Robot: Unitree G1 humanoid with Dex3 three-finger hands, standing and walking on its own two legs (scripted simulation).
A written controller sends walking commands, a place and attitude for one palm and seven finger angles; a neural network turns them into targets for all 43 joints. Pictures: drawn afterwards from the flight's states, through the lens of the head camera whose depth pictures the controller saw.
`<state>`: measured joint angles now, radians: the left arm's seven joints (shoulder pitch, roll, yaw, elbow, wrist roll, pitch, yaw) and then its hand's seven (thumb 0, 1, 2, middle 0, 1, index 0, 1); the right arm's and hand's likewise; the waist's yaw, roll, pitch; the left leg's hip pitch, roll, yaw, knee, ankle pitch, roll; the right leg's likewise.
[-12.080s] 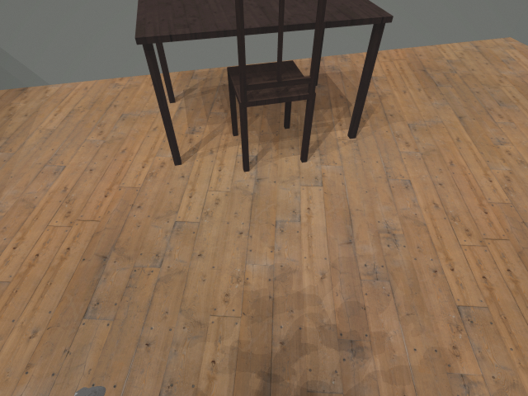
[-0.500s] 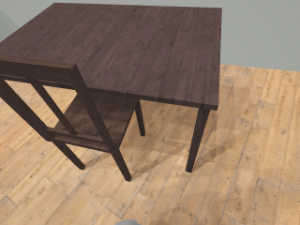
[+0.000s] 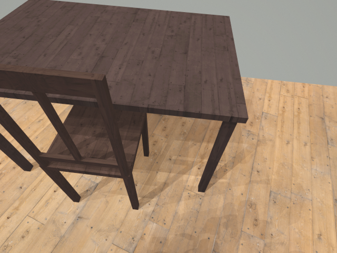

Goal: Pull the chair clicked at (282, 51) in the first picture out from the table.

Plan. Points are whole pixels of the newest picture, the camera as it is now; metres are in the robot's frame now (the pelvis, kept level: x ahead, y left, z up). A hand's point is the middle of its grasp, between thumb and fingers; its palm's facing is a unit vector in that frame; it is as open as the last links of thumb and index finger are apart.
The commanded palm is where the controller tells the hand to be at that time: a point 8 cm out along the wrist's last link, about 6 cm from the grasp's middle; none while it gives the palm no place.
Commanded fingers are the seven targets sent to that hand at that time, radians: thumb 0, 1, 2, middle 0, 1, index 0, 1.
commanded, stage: come to a stop and stand still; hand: left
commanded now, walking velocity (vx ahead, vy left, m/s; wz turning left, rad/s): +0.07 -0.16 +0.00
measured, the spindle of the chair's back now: (62, 131) +0.45 +0.37 -0.06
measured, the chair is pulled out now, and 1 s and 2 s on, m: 0.00 0.00 0.00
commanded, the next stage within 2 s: look again from close up in 1.00 s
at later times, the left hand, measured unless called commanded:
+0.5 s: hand out of the picture -0.01 +0.19 -0.17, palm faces +0.01 -0.98 -0.18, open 7.3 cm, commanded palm none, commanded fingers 0.00 0.90 0.90 -0.20 -0.30 -0.20 -0.30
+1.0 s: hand out of the picture +0.00 +0.20 -0.17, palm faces +0.03 -0.98 -0.17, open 7.3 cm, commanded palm none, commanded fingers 0.00 0.90 0.90 -0.20 -0.30 -0.20 -0.30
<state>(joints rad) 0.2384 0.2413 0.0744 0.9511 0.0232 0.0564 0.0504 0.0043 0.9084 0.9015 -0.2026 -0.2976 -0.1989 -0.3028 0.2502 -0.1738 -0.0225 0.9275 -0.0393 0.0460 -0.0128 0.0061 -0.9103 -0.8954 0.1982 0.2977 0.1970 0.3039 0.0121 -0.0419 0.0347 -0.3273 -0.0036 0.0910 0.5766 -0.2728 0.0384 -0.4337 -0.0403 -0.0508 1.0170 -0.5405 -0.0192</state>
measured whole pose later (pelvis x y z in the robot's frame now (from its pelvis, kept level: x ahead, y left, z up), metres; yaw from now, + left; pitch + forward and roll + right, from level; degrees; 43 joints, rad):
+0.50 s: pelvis -0.01 +0.02 +0.01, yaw -1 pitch +0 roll -1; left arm 0.31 0.14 0.00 1.08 0.01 0.00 0.04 0.00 0.93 0.90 -0.20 -0.30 -0.20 -0.30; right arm 0.33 -0.12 0.01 1.13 -0.01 0.00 -0.03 0.01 -0.91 -0.90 0.20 0.30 0.20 0.30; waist -0.01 0.00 0.01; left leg -0.27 -0.01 0.10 0.47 -0.21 0.06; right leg -0.17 0.02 -0.09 0.44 -0.27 -0.04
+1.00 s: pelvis +0.01 +0.04 +0.01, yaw +0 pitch -1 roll +0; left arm 0.32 0.13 -0.02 1.09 0.01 -0.02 0.04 0.00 0.91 0.90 -0.20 -0.30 -0.20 -0.30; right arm 0.27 -0.16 0.02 1.11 -0.01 -0.03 -0.03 0.01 -0.93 -0.90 0.20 0.30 0.20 0.30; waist 0.00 -0.01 0.01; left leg -0.21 -0.04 0.11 0.46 -0.24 0.08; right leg -0.13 -0.01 -0.08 0.47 -0.31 -0.02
